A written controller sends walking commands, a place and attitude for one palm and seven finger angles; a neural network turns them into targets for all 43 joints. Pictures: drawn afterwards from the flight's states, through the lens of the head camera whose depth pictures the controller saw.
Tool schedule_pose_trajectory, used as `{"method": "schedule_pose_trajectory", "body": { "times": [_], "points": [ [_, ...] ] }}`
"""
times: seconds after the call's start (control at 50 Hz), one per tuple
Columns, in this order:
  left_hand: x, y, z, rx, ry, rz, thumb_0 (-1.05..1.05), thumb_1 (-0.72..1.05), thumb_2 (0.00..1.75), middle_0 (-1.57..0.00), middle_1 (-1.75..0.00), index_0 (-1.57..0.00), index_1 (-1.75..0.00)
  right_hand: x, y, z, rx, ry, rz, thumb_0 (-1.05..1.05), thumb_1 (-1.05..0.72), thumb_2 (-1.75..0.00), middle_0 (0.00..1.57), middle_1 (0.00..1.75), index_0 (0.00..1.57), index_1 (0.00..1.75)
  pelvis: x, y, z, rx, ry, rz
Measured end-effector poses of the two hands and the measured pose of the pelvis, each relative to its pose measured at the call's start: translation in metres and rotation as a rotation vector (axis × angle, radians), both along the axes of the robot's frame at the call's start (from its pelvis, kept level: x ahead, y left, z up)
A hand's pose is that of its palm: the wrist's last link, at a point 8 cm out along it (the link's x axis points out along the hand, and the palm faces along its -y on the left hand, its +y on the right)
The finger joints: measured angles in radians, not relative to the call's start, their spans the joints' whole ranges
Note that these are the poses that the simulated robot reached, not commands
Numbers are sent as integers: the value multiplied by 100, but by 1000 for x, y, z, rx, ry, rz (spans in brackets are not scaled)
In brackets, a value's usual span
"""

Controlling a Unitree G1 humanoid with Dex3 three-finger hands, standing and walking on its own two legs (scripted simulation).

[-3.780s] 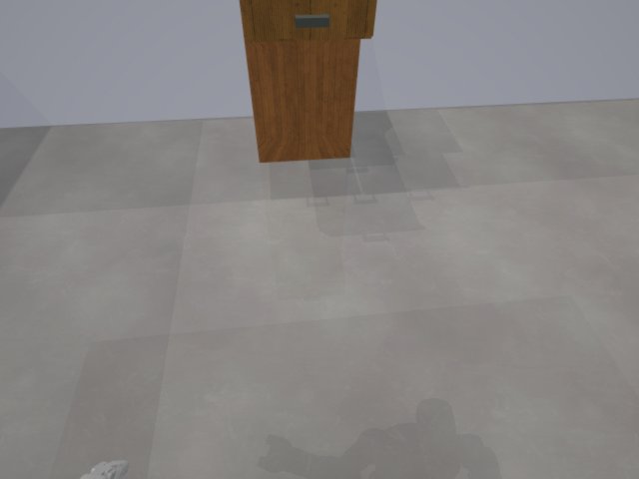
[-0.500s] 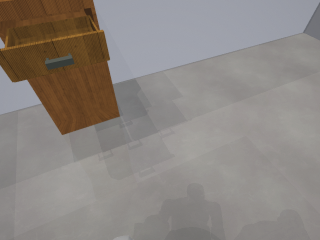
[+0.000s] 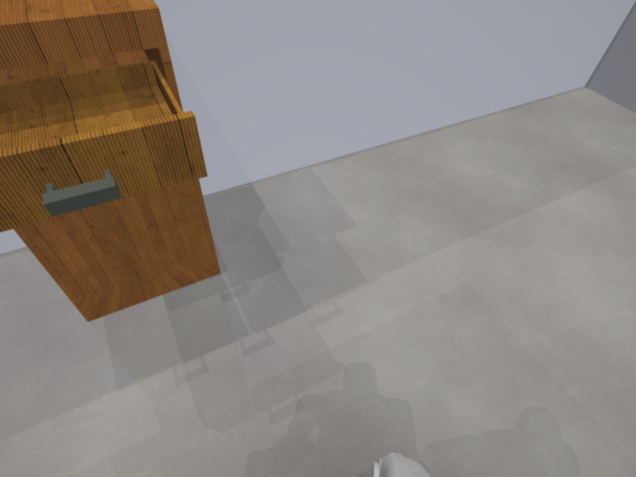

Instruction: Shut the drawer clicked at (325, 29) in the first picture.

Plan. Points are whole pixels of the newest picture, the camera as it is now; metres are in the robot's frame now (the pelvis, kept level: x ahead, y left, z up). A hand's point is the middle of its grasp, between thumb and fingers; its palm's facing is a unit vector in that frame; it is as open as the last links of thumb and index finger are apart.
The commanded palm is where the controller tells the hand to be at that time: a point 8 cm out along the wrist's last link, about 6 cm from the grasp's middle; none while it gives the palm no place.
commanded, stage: turn to face it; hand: left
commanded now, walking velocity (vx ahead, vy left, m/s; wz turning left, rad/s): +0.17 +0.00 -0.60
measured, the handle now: (81, 188) +0.52 +0.45 +0.02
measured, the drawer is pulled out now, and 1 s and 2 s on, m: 0.30 0.30 0.30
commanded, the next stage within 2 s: take the last steps up to it in 1.08 s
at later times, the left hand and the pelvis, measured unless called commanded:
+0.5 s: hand (240, 411) +0.25 +0.14 -0.17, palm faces +0.12 -0.98 -0.16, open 7.2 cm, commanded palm none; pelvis +0.14 -0.03 -0.01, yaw +7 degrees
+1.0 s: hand (184, 461) +0.17 +0.20 -0.16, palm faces +0.39 -0.86 -0.32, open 7.4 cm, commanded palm none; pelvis +0.18 -0.04 -0.01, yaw +21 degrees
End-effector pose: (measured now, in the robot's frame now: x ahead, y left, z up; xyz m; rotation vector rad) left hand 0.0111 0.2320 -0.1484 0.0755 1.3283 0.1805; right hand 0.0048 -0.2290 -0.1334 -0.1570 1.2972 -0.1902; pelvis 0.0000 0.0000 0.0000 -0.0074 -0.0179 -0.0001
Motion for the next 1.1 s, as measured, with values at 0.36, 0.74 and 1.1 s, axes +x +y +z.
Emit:
{"method": "schedule_pose_trajectory", "body": {
  "times": [0.36, 0.74, 1.1],
  "points": [
    [231, -65, 5, 40, -240, -132, 0, 91, 89, -20, -30, -20, -30, 56, -19, -36, 110, 256, -98, 1, -91, -90, 20, 30, 20, 29, 124, -43, -19, 4, 0, 40],
    [151, 34, -5, 94, -89, 201, 0, 92, 89, -20, -30, -20, -30, 280, -12, 8, -71, -116, 294, 0, -91, -90, 20, 30, 20, 29, 155, -6, -13, -23, 34, 256],
    [127, -30, 30, 194, -91, 337, 0, 91, 90, -20, -30, -20, -30, 346, -23, -29, 67, -60, 442, 0, -90, -90, 20, 30, 20, 30, 182, -52, -12, 26, 15, 426]
  ]
}}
